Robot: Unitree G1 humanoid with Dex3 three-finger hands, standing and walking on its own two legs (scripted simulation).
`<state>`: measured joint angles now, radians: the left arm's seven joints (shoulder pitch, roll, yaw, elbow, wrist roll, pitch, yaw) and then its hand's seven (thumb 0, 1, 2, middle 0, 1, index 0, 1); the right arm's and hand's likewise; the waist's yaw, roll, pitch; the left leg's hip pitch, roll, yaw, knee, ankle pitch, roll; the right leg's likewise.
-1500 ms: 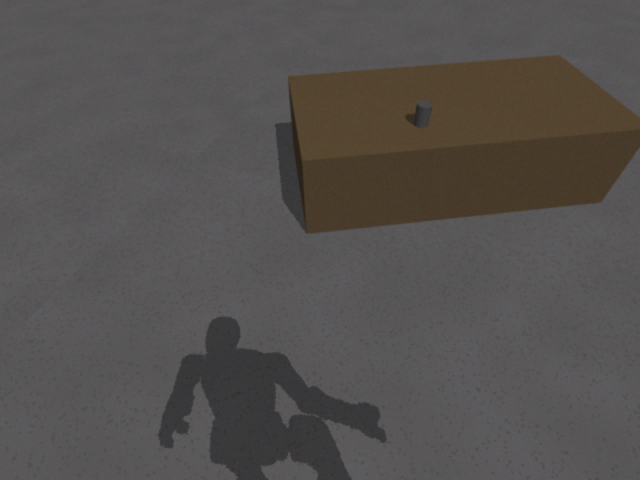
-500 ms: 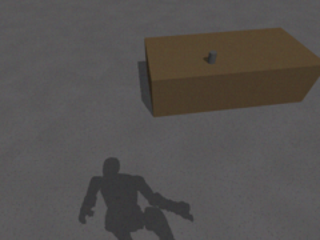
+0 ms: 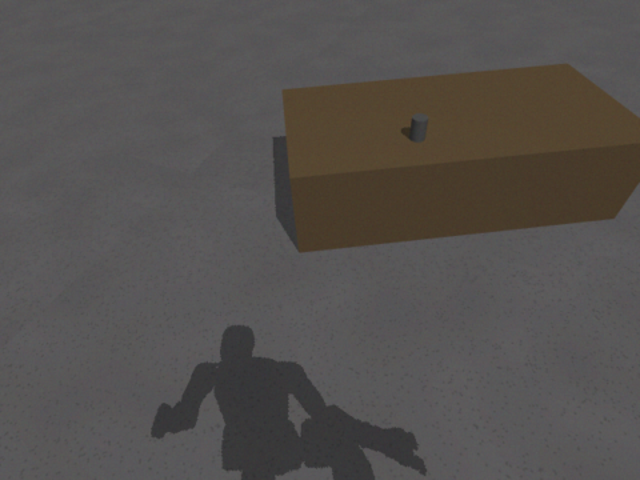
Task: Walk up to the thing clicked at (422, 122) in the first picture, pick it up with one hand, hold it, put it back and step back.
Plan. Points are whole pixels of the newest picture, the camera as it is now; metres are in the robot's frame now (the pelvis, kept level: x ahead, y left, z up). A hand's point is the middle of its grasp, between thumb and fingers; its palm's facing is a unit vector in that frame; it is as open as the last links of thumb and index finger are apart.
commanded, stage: walk up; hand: right
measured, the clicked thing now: (418, 128) +1.36 -0.33 -0.32
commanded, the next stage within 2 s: none
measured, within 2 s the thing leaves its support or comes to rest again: neither
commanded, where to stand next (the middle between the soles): +0.86 -0.17 m, yaw +6 degrees
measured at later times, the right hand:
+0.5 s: hand (560, 398) +0.27 -0.31 -0.10, palm faces -0.04 +0.90 -0.44, open 7.4 cm
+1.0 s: hand (541, 273) +0.51 -0.38 -0.12, palm faces -0.13 +0.91 -0.39, open 7.4 cm
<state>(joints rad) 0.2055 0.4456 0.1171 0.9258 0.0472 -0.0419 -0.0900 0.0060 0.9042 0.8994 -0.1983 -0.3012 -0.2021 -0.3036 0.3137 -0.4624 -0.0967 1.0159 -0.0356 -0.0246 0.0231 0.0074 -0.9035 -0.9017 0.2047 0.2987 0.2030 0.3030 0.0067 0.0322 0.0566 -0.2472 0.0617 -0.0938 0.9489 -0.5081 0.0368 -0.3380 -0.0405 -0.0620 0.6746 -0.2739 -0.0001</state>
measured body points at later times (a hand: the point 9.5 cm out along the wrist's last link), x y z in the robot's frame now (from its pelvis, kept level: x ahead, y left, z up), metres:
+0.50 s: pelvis +0.20 -0.03 +0.01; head +0.21 +0.00 +0.46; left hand +0.26 +0.30 -0.12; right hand +0.27 -0.35 -0.07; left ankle +0.20 +0.10 -0.72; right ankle +0.24 -0.17 -0.67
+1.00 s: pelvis +0.41 -0.11 +0.01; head +0.44 -0.11 +0.46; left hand +0.44 +0.21 -0.10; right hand +0.51 -0.43 -0.09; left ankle +0.52 +0.02 -0.69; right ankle +0.39 -0.21 -0.72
